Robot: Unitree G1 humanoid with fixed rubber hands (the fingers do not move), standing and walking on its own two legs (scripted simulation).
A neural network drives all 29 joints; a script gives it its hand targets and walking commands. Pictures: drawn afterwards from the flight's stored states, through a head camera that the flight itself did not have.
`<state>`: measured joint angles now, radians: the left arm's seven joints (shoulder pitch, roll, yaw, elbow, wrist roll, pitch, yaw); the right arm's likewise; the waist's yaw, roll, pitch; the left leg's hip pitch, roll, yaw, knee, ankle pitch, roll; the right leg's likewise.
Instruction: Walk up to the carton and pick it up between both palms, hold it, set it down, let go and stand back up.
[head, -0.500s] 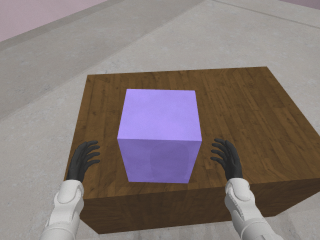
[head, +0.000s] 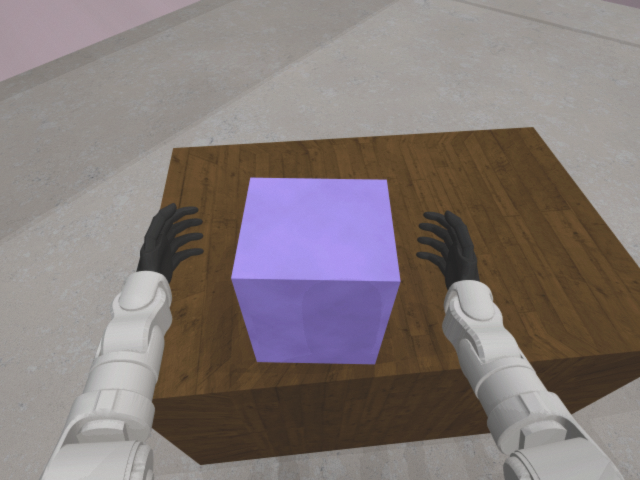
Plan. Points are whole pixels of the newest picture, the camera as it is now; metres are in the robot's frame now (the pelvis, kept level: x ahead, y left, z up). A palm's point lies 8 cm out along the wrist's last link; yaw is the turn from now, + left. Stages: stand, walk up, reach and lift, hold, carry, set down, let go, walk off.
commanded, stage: reach and lift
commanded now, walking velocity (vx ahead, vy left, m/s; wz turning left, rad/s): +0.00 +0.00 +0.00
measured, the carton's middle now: (317, 277) +0.42 +0.04 -0.06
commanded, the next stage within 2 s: none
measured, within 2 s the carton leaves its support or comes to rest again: neither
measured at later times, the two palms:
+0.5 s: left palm (161, 210) +0.41 +0.24 +0.11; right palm (454, 209) +0.42 -0.14 +0.10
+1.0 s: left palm (188, 280) +0.38 +0.23 -0.01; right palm (438, 271) +0.39 -0.14 +0.00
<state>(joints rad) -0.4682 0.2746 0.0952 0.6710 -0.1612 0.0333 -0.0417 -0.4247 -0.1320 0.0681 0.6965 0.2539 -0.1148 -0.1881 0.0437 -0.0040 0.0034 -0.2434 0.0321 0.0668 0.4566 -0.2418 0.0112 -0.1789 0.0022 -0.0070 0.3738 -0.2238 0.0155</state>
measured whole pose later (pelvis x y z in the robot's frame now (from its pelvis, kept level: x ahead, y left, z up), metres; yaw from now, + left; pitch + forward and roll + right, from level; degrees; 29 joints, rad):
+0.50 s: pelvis +0.00 -0.01 +0.00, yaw +1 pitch +8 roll -2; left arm -0.80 0.32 0.08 0.95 -0.19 0.09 0.00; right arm -0.78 -0.16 0.03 0.91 0.29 0.05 -0.21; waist 0.03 -0.01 -0.09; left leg -0.38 0.04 0.05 0.47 -0.23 0.00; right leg -0.31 0.01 -0.02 0.37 -0.21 0.01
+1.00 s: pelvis -0.01 -0.01 -0.01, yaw +2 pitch +17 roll -2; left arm -0.80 0.27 0.01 1.34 -0.21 -0.31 0.00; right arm -0.74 -0.08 -0.06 1.16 0.19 -0.21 -0.16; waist 0.01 -0.04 -0.15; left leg -0.65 0.04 0.01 0.57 -0.23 -0.01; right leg -0.57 0.01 -0.06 0.50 -0.23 0.00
